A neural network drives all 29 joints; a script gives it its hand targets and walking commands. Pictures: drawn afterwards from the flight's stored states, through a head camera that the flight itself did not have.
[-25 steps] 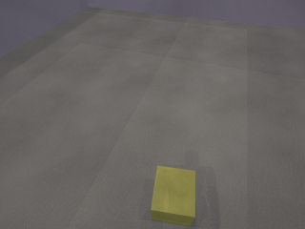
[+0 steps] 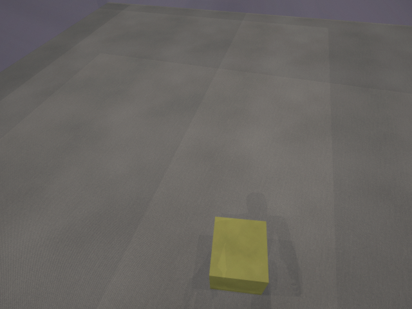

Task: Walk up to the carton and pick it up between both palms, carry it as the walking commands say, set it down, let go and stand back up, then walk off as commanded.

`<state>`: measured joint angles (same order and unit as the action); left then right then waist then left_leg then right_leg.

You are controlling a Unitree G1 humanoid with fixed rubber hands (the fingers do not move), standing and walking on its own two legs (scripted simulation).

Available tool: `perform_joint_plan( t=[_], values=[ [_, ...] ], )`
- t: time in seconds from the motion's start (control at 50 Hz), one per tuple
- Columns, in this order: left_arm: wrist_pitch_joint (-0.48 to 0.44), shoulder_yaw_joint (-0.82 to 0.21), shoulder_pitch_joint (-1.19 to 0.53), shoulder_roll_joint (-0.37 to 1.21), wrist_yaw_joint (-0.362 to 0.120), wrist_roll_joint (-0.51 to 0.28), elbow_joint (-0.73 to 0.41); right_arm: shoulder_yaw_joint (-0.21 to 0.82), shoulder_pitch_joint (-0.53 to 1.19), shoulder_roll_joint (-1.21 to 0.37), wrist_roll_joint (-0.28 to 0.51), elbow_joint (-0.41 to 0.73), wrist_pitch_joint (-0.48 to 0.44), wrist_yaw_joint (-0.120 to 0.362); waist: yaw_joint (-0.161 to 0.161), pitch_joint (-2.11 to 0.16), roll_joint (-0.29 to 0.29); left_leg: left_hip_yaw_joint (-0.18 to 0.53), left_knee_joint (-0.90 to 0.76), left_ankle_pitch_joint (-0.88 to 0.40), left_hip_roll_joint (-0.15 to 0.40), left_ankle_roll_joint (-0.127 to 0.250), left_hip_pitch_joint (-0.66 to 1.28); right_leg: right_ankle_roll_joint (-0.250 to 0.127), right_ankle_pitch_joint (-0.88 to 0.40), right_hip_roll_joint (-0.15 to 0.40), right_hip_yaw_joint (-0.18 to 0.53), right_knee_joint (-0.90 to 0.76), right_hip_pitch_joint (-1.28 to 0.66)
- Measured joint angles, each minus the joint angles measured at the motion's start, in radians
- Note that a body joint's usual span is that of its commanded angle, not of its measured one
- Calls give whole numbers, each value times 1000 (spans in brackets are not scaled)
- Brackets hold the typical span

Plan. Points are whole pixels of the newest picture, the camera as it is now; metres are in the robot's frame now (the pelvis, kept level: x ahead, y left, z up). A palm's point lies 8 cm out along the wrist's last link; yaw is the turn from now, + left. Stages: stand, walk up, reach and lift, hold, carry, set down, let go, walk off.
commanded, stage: walk off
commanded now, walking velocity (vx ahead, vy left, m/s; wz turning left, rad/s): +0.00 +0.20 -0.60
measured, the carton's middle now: (237, 255) +0.45 -0.05 -0.67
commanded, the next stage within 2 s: stand in 1.32 s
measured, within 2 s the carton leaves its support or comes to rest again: neither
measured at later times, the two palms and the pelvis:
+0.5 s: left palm (81, 284) +0.17 +0.33 -0.13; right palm out of the picture -0.06 -0.11 -0.16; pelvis +0.00 +0.12 -0.02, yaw -19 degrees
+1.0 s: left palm (31, 242) +0.25 +0.49 -0.12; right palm out of the picture +0.02 -0.02 -0.11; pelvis +0.06 +0.25 -0.01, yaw -36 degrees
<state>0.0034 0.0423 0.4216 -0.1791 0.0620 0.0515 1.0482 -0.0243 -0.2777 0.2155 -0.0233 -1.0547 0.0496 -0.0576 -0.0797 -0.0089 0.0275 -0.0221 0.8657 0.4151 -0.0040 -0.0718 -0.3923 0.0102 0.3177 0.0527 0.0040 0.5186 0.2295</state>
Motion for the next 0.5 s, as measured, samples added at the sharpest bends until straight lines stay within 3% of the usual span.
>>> perform_joint_plan(
  t=[0.08, 0.14, 0.18, 0.22, 0.3, 0.38, 0.46, 0.5],
  values=[
    [11, 36, -12, -41, 8, 5, -24, -15, 64, 19, 12, 79, 3, 10, -8, 11, 16, 17, -101, -22, 17, -12, 3, 43, -22, 26, 58, -10, 32],
    [22, 57, -18, -73, 6, 0, -41, -22, 86, 30, 16, 123, -8, 15, -9, 19, 25, 7, -320, -107, 23, -7, 91, 83, -8, 41, 110, 34, 69],
    [29, 63, -28, -92, 8, -1, -55, -24, 91, 24, 7, 135, -14, 17, 2, 33, 36, -34, -320, -150, 18, 39, 96, 56, 132, 41, 123, 186, 132],
    [40, 62, -44, -98, 14, -5, -74, -14, 79, 13, -2, 145, -13, 17, 18, 30, 30, -65, -307, -117, 25, 74, 101, 27, 240, 20, 82, 416, 216],
    [44, 58, -95, -102, -6, -3, -117, 0, 39, -18, -15, 149, -16, 5, 48, 22, 22, -123, -359, -125, 30, 100, 136, 15, 190, -8, -13, 653, 306],
    [49, 44, -145, -79, -19, -8, -162, 7, 5, -25, -24, 144, -20, -5, 75, 23, 4, -183, -361, -117, 29, 120, 147, 8, 182, -12, -92, 574, 284],
    [48, 21, -189, -36, -20, -17, -214, 9, -19, -14, -29, 134, -21, -4, 98, 29, -25, -245, -306, -77, 30, 134, 136, -29, 185, -14, -126, 357, 192],
    [36, 9, -197, -19, -18, -16, -239, 8, -40, -4, -26, 128, -17, -2, 98, 23, -40, -273, -238, -35, 37, 135, 113, -44, 101, -17, -134, 193, 113]
  ],
)
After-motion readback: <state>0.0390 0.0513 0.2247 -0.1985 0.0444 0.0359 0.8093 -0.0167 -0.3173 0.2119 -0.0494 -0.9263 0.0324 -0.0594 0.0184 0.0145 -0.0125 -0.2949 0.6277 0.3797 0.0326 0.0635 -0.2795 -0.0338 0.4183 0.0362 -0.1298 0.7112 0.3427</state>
